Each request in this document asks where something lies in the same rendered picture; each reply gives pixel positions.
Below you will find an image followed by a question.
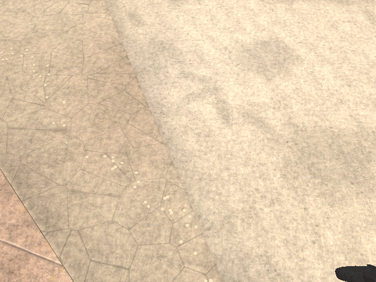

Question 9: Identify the right robot hand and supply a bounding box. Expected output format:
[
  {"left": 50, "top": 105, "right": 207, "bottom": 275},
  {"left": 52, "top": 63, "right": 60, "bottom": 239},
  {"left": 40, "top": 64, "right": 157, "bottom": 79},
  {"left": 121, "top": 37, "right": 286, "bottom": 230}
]
[{"left": 335, "top": 264, "right": 376, "bottom": 282}]

